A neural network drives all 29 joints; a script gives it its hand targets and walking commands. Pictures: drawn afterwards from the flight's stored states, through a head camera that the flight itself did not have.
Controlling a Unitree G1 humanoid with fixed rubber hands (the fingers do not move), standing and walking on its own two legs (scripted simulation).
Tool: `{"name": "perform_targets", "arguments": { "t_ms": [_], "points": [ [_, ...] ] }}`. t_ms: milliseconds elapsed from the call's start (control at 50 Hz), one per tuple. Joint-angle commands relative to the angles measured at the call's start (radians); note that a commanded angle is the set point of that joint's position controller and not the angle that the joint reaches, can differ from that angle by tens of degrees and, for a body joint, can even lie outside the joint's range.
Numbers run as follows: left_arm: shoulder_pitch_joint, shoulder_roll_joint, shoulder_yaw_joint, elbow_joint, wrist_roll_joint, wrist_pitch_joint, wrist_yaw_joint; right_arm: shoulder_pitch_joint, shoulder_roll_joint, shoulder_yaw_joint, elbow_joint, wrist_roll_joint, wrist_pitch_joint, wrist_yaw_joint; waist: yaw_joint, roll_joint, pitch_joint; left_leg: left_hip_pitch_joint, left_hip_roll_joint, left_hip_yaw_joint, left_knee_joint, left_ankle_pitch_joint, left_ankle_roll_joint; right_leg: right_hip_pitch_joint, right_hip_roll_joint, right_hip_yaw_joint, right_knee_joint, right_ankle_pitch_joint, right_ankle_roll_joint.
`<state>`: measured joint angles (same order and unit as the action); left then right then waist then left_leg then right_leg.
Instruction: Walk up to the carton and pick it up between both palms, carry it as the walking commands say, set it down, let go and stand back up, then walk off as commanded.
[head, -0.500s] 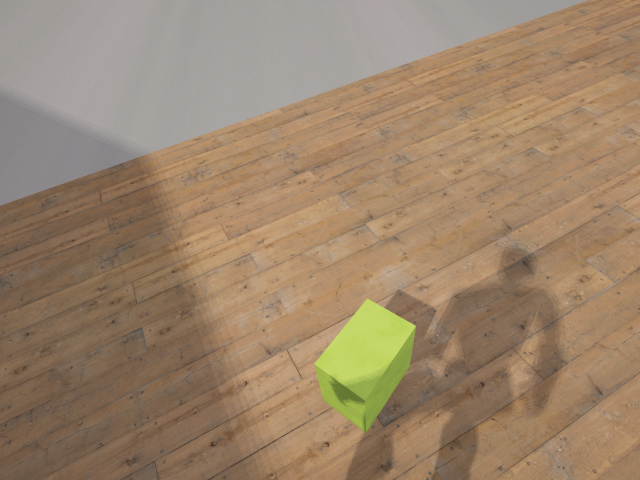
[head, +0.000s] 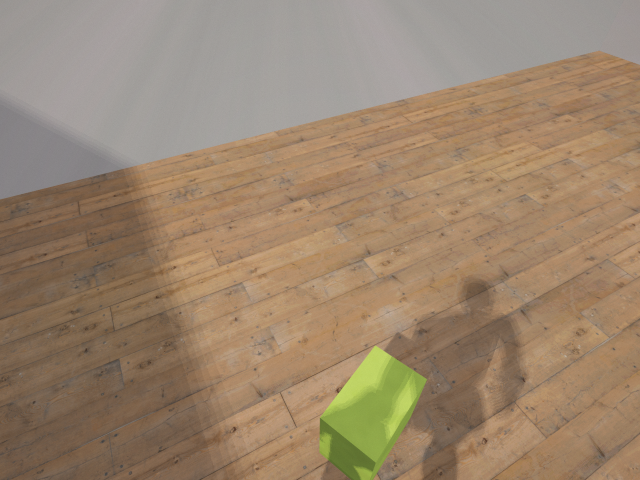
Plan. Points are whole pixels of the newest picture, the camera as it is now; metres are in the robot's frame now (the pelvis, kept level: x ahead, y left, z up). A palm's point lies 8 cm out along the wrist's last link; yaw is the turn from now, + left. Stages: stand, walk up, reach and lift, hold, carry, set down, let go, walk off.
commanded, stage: walk up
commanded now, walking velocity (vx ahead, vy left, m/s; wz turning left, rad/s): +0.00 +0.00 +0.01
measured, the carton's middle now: (370, 417) +0.47 -0.10 -0.64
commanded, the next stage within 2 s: none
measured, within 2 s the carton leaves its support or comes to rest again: neither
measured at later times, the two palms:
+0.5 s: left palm out of the picture +0.10 +0.25 -0.11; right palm out of the picture +0.06 -0.26 -0.13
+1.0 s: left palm out of the picture +0.11 +0.29 -0.12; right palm out of the picture +0.11 -0.23 -0.11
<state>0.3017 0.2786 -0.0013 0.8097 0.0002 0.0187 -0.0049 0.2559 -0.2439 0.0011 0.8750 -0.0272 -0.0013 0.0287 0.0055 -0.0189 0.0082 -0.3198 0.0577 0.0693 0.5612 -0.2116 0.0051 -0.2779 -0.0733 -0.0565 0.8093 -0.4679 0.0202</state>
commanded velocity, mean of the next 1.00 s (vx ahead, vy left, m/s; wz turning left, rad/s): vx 0.07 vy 0.14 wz -0.34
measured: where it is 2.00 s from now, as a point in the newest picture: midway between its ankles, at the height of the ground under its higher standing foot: outside the picture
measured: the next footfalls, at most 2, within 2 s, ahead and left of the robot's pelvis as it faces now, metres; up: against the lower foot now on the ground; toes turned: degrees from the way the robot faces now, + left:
right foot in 0.20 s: +0.04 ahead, -0.13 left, +0.00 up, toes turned -12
left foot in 1.02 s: +0.12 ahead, +0.17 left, +0.00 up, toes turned -10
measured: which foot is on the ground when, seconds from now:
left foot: down 0.00-0.58, up 0.60-1.00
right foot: up 0.00-0.18, down 0.20-1.00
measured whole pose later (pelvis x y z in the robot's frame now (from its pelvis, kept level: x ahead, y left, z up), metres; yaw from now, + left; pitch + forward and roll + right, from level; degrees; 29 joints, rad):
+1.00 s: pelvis +0.05 +0.03 +0.00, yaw -11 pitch +3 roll -1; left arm 0.39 0.27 0.00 0.82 0.00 0.03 0.05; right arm 0.16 -0.25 0.00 0.79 -0.02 0.05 0.04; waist 0.00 0.01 0.04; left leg -0.35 0.06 -0.01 0.59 -0.31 -0.02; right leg -0.27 -0.06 -0.01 0.48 -0.26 0.03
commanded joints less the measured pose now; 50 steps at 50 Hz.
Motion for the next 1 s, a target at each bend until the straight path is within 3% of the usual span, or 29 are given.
{"name": "perform_targets", "arguments": {
  "t_ms": [0, 20, 100, 120, 160, 180, 260, 280, 320, 340, 360, 400, 440, 460, 480, 500, 520, 540, 560, 620, 660, 700, 720, 800, 840, 880, 940, 960, 980],
  "points": [
    [0.039, 0.021, 0.053, 0.006, 0.009, 0.021, 0.013, -0.027, -0.117, -0.043, -0.045, 0.008, -0.037, -0.037, 0.002, 0.188, -0.055, 0.12, 0.195, -0.196, -0.224, 0.62, 0.105, -0.037, 0.043, 0.052, 0.048, -0.013, 0.012],
    [0.022, 0.022, 0.042, -0.003, 0.007, 0.033, 0.009, -0.038, -0.133, -0.052, -0.046, 0.001, -0.024, -0.035, -0.002, 0.266, -0.079, 0.134, 0.166, -0.159, -0.228, 0.511, 0.096, -0.022, 0.043, 0.009, -0.001, 0.001, 0.013],
    [-0.062, 0.003, 0.038, -0.016, 0.005, 0.024, 0.017, 0.014, -0.139, -0.053, -0.035, 0.004, 0.0, -0.035, -0.017, 0.185, -0.069, 0.178, 0.158, -0.222, -0.189, 0.462, 0.12, 0.027, 0.067, 0.003, -0.282, 0.065, 0.007],
    [0.008, -0.028, 0.033, 0.023, 0.014, 0.013, 0.014, -0.033, -0.121, -0.056, -0.02, 0.008, 0.009, -0.033, 0.019, 0.193, -0.101, 0.151, 0.153, -0.178, -0.175, 0.348, 0.119, 0.093, 0.07, -0.047, -0.4, 0.217, -0.004],
    [0.039, 0.06, 0.059, 0.033, 0.017, -0.003, 0.023, -0.033, -0.045, -0.036, -0.048, 0.012, 0.01, -0.028, 0.025, -0.08, -0.093, 0.054, 0.05, -0.124, -0.095, 0.116, 0.057, 0.183, -0.094, 0.131, -0.525, 0.303, -0.037],
    [-0.064, 0.083, 0.048, 0.003, 0.017, -0.007, 0.018, -0.041, -0.033, -0.026, -0.037, 0.013, 0.013, -0.021, -0.012, -0.135, -0.042, 0.07, -0.022, -0.062, -0.112, 0.01, 0.01, 0.114, -0.144, 0.199, -0.543, 0.377, -0.071],
    [-0.101, 0.05, 0.033, -0.005, 0.015, -0.006, 0.01, -0.006, -0.103, -0.037, -0.035, 0.013, 0.006, -0.02, -0.02, -0.039, -0.029, 0.13, 0.014, -0.113, -0.184, 0.023, 0.028, 0.049, -0.06, 0.081, -0.492, 0.209, -0.058],
    [-0.066, 0.04, 0.037, 0.011, 0.017, -0.011, 0.011, -0.023, -0.093, -0.033, -0.034, 0.014, 0.002, -0.019, -0.002, -0.087, -0.041, 0.147, 0.037, -0.109, -0.197, 0.052, 0.031, 0.069, -0.053, 0.068, -0.47, 0.24, -0.051],
    [-0.083, 0.09, 0.078, -0.091, 0.028, 0.0, 0.012, -0.016, -0.171, -0.072, -0.073, 0.021, 0.007, -0.048, -0.037, 0.02, 0.05, 0.151, 0.116, -0.035, -0.158, -0.127, 0.0, -0.178, -0.023, 0.134, -0.383, 0.209, -0.038],
    [-0.109, 0.074, 0.078, -0.107, 0.025, 0.002, 0.009, 0.002, -0.163, -0.069, -0.057, 0.009, 0.014, -0.057, -0.058, 0.091, 0.046, 0.175, 0.143, -0.094, -0.19, -0.13, 0.01, -0.25, -0.008, 0.14, -0.334, 0.179, -0.038],
    [-0.12, 0.068, 0.082, -0.116, 0.037, 0.006, 0.006, -0.008, -0.185, -0.076, -0.079, 0.02, 0.016, -0.059, -0.049, 0.046, 0.061, 0.172, 0.2, -0.128, -0.222, -0.176, 0.043, -0.269, 0.007, 0.094, -0.277, 0.192, -0.037],
    [-0.086, 0.071, 0.079, -0.108, 0.033, 0.007, 0.001, -0.028, -0.214, -0.089, -0.087, 0.02, 0.014, -0.072, -0.038, 0.202, 0.026, 0.173, 0.308, -0.184, -0.294, -0.185, 0.082, -0.285, 0.056, 0.044, -0.132, 0.089, -0.023],
    [-0.1, 0.083, 0.096, -0.111, 0.035, 0.012, -0.005, -0.052, -0.221, -0.088, -0.089, 0.005, 0.011, -0.077, -0.024, 0.149, -0.008, 0.074, 0.359, -0.248, -0.326, -0.127, 0.135, -0.229, 0.058, 0.068, 0.071, -0.03, 0.001],
    [-0.11, 0.072, 0.088, -0.117, 0.032, 0.014, -0.013, -0.068, -0.216, -0.091, -0.097, -0.002, 0.01, -0.071, -0.011, 0.188, -0.024, 0.1, 0.339, -0.177, -0.275, -0.015, 0.135, -0.194, 0.03, 0.071, 0.032, -0.022, 0.002],
    [-0.031, 0.068, 0.087, -0.109, 0.035, 0.012, -0.004, -0.089, -0.185, -0.082, -0.12, -0.002, 0.019, -0.066, 0.037, 0.121, -0.087, 0.108, 0.266, -0.092, -0.199, 0.036, 0.108, -0.112, 0.024, 0.065, -0.073, 0.043, -0.014],
    [0.149, 0.085, 0.089, 0.0, 0.033, 0.011, 0.01, -0.122, -0.191, -0.099, -0.099, -0.02, 0.03, -0.034, 0.074, 0.254, -0.138, -0.024, 0.145, 0.023, -0.171, -0.281, 0.05, 0.14, 0.011, 0.009, -0.177, 0.126, -0.035],
    [0.293, 0.16, 0.116, 0.082, 0.035, 0.005, 0.031, -0.164, -0.147, -0.086, -0.119, -0.015, 0.046, -0.031, 0.149, -0.016, -0.077, -0.177, 0.02, 0.109, 0.034, -0.333, 0.007, 0.249, -0.08, 0.141, -0.387, 0.076, -0.069],
    [0.318, 0.254, 0.144, 0.086, 0.053, 0.014, 0.037, -0.163, -0.119, -0.08, -0.135, -0.02, 0.038, -0.013, 0.181, -0.193, -0.02, -0.381, -0.046, 0.107, 0.308, -0.365, -0.038, 0.286, -0.285, 0.435, -0.533, -0.068, -0.115],
    [0.287, 0.288, 0.137, 0.043, 0.05, 0.021, 0.049, -0.184, -0.108, -0.076, -0.158, -0.029, 0.051, -0.012, 0.1, -0.145, 0.101, -0.466, -0.019, -0.047, 0.53, -0.279, -0.063, 0.098, -0.422, 0.741, -0.7, -0.184, -0.15],
    [0.044, 0.202, 0.122, -0.036, 0.042, 0.013, 0.069, -0.138, -0.108, -0.072, -0.151, -0.021, 0.044, 0.004, 0.013, -0.083, 0.147, -0.352, 0.041, -0.116, 0.53, -0.056, -0.05, -0.033, -0.311, 0.55, -0.719, -0.045, -0.138],
    [0.101, 0.179, 0.114, -0.031, 0.027, -0.007, 0.066, -0.147, -0.101, -0.062, -0.147, -0.02, 0.035, 0.012, 0.039, -0.075, 0.012, -0.317, 0.006, -0.089, 0.483, -0.066, -0.066, 0.127, -0.247, 0.445, -0.597, 0.319, -0.124],
    [0.141, 0.185, 0.117, -0.022, 0.032, -0.016, 0.066, -0.141, -0.092, -0.063, -0.159, -0.018, 0.049, 0.019, 0.047, -0.058, -0.015, -0.317, 0.008, -0.087, 0.457, -0.076, -0.069, 0.19, -0.256, 0.416, -0.563, 0.348, -0.121],
    [0.174, 0.182, 0.132, -0.023, 0.023, -0.015, 0.064, -0.17, -0.09, -0.06, -0.164, -0.019, 0.048, 0.02, 0.061, -0.132, -0.035, -0.327, 0.003, -0.063, 0.439, -0.036, -0.079, 0.203, -0.245, 0.368, -0.599, 0.289, -0.128],
    [0.198, 0.23, 0.148, 0.001, 0.04, -0.013, 0.07, -0.218, -0.08, -0.048, -0.208, -0.01, 0.061, 0.012, 0.075, -0.137, 0.011, -0.3, 0.005, -0.103, 0.294, -0.114, -0.082, 0.192, -0.273, 0.455, -0.567, 0.413, -0.154],
    [0.16, 0.234, 0.16, -0.01, 0.041, -0.021, 0.063, -0.234, -0.079, -0.044, -0.199, -0.013, 0.049, 0.018, 0.067, -0.105, -0.011, -0.224, -0.003, -0.094, 0.189, -0.146, -0.084, 0.202, -0.243, 0.4, -0.513, 0.525, -0.171],
    [0.083, 0.247, 0.166, -0.033, 0.034, -0.011, 0.053, -0.143, -0.075, -0.037, -0.202, 0.013, 0.048, 0.015, 0.012, -0.263, 0.0, -0.034, -0.002, -0.062, 0.086, -0.142, -0.078, 0.018, -0.223, 0.356, -0.525, 0.547, -0.136],
    [-0.029, 0.207, 0.162, -0.051, 0.022, -0.008, 0.054, 0.09, -0.115, -0.065, -0.148, 0.02, 0.047, 0.001, -0.116, -0.145, -0.059, 0.381, 0.041, -0.123, -0.153, -0.053, -0.046, -0.269, -0.161, 0.341, -0.371, 0.272, -0.047],
    [0.01, 0.125, 0.12, -0.082, 0.034, -0.009, 0.053, 0.131, -0.163, -0.077, -0.116, 0.002, 0.043, -0.008, -0.124, 0.146, -0.102, 0.461, 0.117, -0.165, -0.264, -0.05, -0.001, -0.332, -0.023, 0.216, -0.215, 0.105, -0.015],
    [0.044, 0.052, 0.118, -0.087, 0.044, -0.001, 0.047, 0.167, -0.239, -0.089, -0.093, -0.02, 0.036, -0.025, -0.097, 0.385, -0.111, 0.445, 0.311, -0.296, -0.266, 0.028, 0.03, -0.443, 0.087, 0.084, 0.103, -0.091, 0.004]
  ]
}}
